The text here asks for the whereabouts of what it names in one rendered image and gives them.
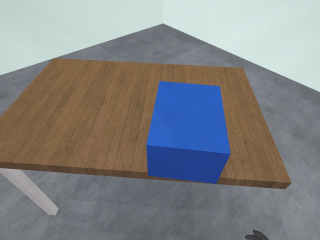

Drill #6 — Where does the carton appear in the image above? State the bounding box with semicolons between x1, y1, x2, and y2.
146;81;231;184

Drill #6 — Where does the table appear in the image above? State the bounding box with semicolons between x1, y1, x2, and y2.
0;58;292;216

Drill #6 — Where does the robot right hand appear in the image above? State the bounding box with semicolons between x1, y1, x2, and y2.
245;230;269;240

